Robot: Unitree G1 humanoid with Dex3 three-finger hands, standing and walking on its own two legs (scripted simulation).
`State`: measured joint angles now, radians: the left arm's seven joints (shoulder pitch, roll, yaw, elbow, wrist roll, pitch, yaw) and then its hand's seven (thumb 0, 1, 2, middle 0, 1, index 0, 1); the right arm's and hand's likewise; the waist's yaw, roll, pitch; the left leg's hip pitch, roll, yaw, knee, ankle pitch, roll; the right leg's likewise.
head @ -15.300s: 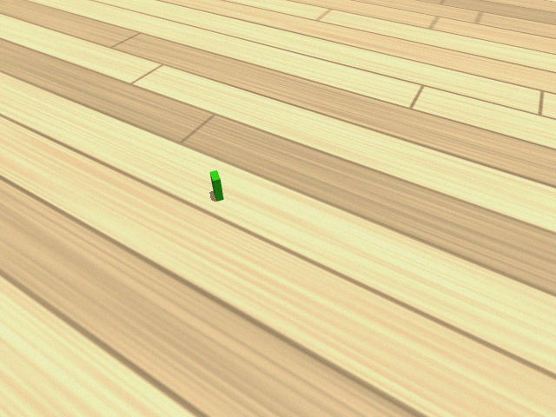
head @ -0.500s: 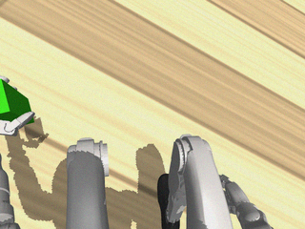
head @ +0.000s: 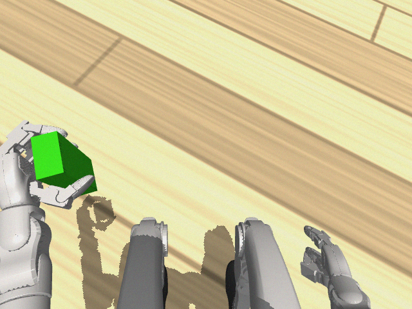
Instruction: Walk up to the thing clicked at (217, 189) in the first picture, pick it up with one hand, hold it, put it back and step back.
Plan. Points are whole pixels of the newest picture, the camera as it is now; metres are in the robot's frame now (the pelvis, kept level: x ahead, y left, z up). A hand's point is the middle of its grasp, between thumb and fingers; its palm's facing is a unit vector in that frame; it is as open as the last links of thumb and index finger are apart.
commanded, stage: hold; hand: left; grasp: from the side
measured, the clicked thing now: (68, 167) +0.36 +0.25 +0.00
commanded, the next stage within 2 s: crouch in 1.78 s
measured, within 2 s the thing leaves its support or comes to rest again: neither
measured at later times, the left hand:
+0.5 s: hand (28, 109) +0.37 +0.22 +0.17, palm faces +0.30 -0.95 -0.07, open 10.3 cm
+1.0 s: hand (25, 51) +0.39 +0.20 +0.23, palm faces +0.32 -0.95 -0.05, open 10.2 cm
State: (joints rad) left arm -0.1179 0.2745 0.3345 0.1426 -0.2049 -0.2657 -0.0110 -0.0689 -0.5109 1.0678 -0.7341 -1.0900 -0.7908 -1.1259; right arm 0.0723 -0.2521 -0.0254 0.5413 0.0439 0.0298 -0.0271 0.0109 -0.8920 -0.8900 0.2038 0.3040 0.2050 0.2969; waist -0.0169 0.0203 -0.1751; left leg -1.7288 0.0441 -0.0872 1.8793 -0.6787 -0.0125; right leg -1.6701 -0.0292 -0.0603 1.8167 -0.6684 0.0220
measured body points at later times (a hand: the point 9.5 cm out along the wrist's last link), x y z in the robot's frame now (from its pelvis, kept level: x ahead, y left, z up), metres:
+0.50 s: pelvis +0.03 +0.00 +0.14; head +0.13 +0.02 +0.58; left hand +0.35 +0.27 +0.18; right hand +0.19 -0.24 +0.03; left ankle +0.07 +0.12 -0.47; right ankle +0.07 -0.14 -0.47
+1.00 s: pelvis +0.06 -0.01 +0.20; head +0.13 +0.01 +0.64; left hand +0.37 +0.25 +0.24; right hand +0.21 -0.24 +0.09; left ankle +0.07 +0.12 -0.47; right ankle +0.07 -0.14 -0.47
